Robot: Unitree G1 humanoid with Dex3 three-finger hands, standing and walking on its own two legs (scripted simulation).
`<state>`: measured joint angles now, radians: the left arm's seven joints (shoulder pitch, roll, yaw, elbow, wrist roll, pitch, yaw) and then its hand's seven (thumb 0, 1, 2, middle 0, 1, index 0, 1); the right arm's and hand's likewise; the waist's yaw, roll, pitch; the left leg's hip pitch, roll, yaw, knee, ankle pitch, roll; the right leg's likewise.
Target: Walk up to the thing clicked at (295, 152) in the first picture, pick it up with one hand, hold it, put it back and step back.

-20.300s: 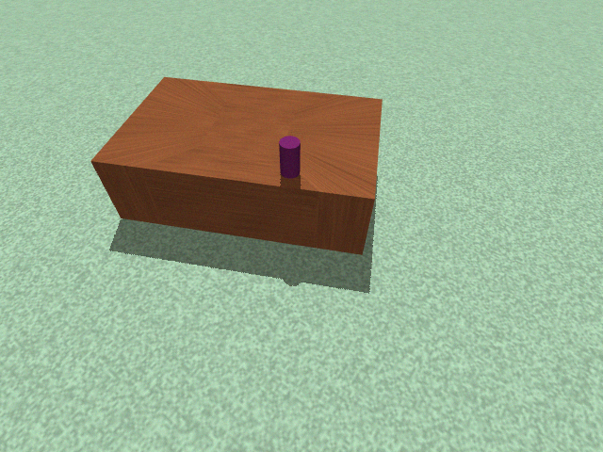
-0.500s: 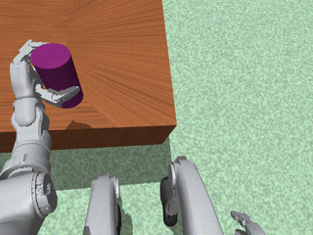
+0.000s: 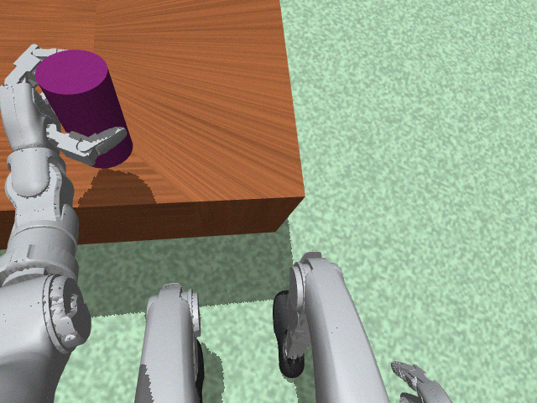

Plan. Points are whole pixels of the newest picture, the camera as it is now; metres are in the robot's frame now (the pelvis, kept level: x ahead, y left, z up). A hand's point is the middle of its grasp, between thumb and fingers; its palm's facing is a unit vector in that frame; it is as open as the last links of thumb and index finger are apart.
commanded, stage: lower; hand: left
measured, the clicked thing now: (91, 114) +0.52 +0.17 -0.01
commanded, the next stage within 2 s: loosen in 0.92 s
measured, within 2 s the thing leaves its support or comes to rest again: rests again in 1.96 s
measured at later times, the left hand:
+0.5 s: hand (96, 126) +0.53 +0.18 -0.06, palm faces +0.12 -0.99 -0.03, open 11.3 cm
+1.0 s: hand (100, 130) +0.54 +0.18 -0.09, palm faces +0.11 -0.99 -0.05, open 11.3 cm
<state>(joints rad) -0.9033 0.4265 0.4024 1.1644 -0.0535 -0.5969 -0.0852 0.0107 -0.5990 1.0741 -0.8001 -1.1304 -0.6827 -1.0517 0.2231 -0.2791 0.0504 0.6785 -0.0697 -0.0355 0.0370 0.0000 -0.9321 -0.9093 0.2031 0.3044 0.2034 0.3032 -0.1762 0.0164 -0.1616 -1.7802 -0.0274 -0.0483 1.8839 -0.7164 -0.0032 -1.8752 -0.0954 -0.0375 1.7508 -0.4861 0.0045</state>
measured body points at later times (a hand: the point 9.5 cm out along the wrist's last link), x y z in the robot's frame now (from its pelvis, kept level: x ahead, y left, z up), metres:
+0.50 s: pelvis -0.02 +0.00 -0.06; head +0.20 +0.03 +0.33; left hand +0.52 +0.23 -0.06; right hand +0.03 -0.27 -0.18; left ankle +0.05 +0.12 -0.46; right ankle +0.12 -0.14 -0.46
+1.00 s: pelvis -0.02 +0.01 -0.09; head +0.20 +0.04 +0.30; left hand +0.52 +0.24 -0.08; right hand +0.01 -0.27 -0.20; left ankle +0.05 +0.12 -0.46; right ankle +0.12 -0.14 -0.46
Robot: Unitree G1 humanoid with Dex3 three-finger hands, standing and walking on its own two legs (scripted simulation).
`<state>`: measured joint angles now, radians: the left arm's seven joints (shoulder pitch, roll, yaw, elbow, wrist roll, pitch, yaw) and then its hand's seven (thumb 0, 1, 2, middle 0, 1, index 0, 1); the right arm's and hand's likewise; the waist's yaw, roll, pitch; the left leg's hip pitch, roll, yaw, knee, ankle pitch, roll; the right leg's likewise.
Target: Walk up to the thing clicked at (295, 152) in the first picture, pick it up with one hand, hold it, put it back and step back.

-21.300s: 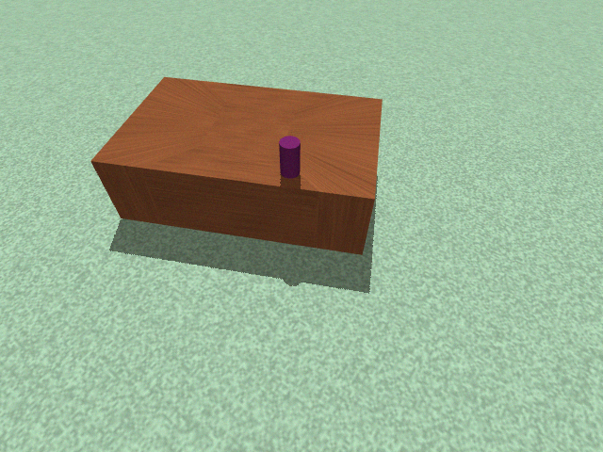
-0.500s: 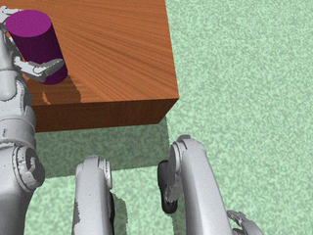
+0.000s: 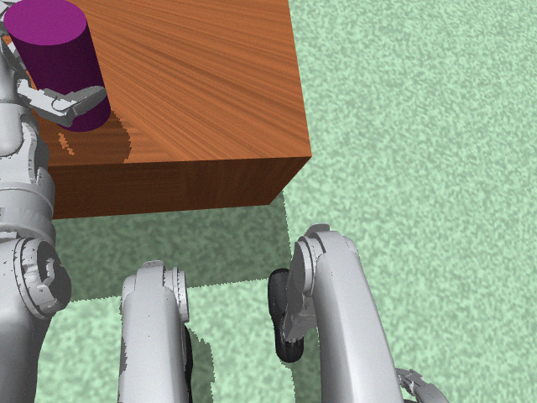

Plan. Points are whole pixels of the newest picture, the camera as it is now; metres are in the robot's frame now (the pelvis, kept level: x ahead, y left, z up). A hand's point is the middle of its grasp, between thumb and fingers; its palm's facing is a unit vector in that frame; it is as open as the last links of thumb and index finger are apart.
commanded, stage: loosen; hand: left
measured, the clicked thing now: (66, 72) +0.55 +0.17 -0.01
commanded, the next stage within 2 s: open in 0.08 s
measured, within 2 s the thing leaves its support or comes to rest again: rests again in 0.96 s
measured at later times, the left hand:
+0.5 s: hand (53, 62) +0.56 +0.18 +0.00, palm faces +0.12 -0.99 -0.03, open 14.1 cm
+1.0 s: hand out of the picture +0.59 +0.24 +0.09, palm faces +0.21 -0.98 -0.07, open 17.6 cm
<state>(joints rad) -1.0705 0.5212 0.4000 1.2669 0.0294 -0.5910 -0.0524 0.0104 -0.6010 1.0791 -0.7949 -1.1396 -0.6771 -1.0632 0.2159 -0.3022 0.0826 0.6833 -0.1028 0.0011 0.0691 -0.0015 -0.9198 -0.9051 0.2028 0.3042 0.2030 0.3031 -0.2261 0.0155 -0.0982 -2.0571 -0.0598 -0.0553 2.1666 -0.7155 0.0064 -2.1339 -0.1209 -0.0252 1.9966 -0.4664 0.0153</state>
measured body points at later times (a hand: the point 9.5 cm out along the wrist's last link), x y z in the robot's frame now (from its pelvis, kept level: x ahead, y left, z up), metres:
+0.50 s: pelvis +0.00 +0.00 +0.00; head +0.23 +0.05 +0.38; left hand +0.55 +0.23 +0.00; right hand +0.05 -0.27 -0.11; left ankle +0.07 +0.11 -0.38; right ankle +0.15 -0.14 -0.38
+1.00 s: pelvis +0.01 +0.00 +0.04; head +0.23 +0.03 +0.43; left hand +0.57 +0.29 +0.10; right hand +0.04 -0.27 -0.08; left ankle +0.07 +0.11 -0.38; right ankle +0.15 -0.14 -0.38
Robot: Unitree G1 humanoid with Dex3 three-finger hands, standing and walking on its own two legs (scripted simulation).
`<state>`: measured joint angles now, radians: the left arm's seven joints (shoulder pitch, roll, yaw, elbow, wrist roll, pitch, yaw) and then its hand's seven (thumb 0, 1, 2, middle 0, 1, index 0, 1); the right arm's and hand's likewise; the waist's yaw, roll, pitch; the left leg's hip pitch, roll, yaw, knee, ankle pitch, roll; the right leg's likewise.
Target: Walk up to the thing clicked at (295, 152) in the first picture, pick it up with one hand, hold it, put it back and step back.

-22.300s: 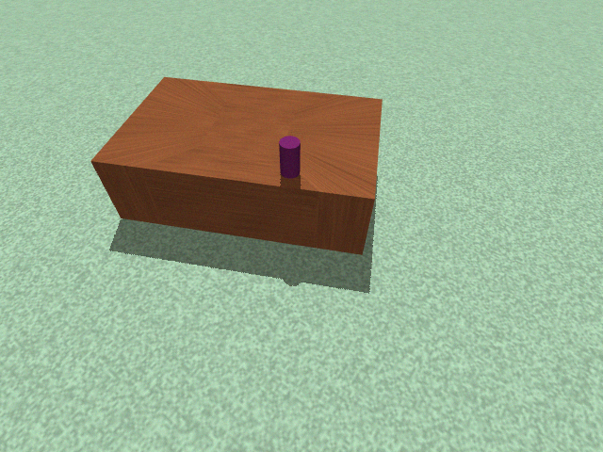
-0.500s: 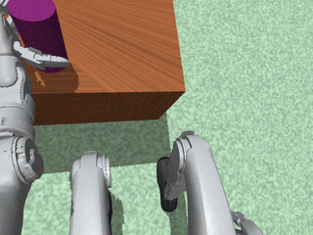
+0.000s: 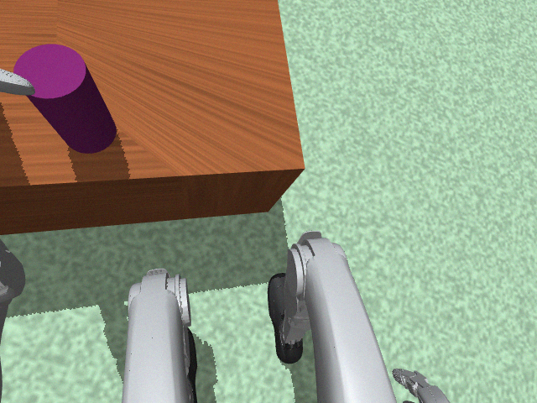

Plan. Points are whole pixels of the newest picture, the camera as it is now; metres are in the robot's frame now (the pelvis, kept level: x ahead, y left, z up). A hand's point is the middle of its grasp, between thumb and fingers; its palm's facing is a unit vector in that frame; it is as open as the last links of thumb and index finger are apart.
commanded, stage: rise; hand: left
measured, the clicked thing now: (73, 105) +0.54 +0.18 -0.05
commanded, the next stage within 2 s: home in 0.16 s
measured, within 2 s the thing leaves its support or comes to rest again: neither
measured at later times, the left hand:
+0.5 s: hand out of the picture +0.56 +0.29 +0.16, palm faces +0.25 -0.90 -0.37, open 17.7 cm
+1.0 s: hand out of the picture +0.38 +0.20 +0.20, palm faces +0.15 -0.93 -0.33, open 17.5 cm
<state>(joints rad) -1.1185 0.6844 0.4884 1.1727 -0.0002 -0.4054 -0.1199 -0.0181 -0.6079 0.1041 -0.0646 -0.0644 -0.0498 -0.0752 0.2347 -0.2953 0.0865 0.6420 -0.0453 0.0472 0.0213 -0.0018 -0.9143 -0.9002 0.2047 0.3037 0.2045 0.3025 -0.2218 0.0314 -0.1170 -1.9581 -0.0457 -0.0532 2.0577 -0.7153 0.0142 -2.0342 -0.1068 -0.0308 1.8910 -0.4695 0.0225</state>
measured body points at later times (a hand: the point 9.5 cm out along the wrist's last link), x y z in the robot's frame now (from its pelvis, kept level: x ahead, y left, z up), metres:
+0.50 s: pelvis +0.04 +0.00 +0.16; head +0.22 +0.03 +0.57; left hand +0.54 +0.34 +0.18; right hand +0.05 -0.26 +0.05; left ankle +0.07 +0.11 -0.41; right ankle +0.14 -0.14 -0.41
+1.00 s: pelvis +0.09 -0.01 +0.28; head +0.15 -0.01 +0.72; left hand +0.37 +0.25 +0.22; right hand +0.21 -0.27 +0.17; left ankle +0.07 +0.11 -0.41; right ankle +0.14 -0.14 -0.41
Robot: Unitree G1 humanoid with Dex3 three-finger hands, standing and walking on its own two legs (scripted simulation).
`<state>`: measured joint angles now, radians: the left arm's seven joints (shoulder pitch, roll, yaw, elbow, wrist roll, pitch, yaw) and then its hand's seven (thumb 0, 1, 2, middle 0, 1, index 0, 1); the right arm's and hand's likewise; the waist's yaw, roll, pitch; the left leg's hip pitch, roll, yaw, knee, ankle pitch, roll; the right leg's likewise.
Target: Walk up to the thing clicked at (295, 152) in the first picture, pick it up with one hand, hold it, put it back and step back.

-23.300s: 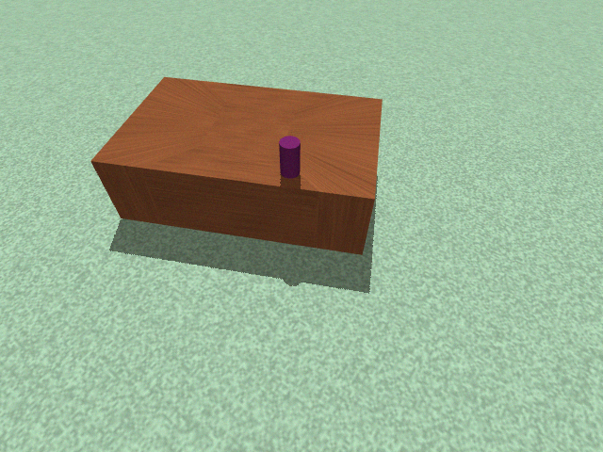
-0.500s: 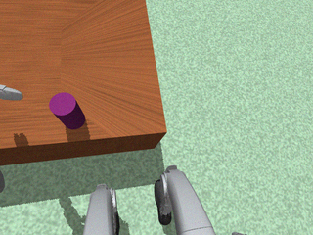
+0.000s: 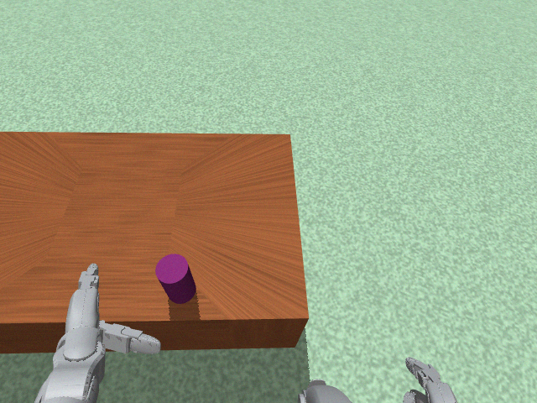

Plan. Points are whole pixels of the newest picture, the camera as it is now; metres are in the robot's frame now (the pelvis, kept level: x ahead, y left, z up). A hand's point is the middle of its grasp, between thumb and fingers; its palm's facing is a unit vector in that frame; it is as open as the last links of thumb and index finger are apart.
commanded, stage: home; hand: left
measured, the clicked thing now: (177, 279) +0.44 +0.20 -0.32
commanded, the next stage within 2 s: none
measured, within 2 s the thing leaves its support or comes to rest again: neither
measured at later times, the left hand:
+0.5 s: hand (133, 396) +0.17 +0.18 -0.05, palm faces +0.15 -0.94 -0.29, open 17.6 cm
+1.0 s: hand out of the picture +0.07 +0.24 -0.10, palm faces +0.03 -0.92 -0.39, open 17.6 cm
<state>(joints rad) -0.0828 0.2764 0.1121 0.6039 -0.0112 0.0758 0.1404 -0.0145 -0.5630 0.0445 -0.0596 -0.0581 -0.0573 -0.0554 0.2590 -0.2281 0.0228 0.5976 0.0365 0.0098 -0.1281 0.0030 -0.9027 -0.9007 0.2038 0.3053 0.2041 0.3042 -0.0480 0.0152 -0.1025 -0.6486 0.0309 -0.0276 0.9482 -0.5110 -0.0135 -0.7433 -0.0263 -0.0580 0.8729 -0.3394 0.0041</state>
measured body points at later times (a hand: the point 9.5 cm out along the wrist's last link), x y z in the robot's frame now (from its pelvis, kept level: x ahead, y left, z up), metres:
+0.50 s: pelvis +0.00 -0.01 +0.01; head +0.02 -0.02 +0.46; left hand +0.16 +0.23 -0.03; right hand +0.18 -0.24 -0.07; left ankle -0.03 +0.12 -0.69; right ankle +0.05 -0.13 -0.69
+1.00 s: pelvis +0.00 -0.01 +0.04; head -0.01 -0.03 +0.49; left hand +0.07 +0.28 -0.07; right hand +0.07 -0.30 -0.10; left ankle -0.03 +0.12 -0.69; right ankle +0.05 -0.13 -0.69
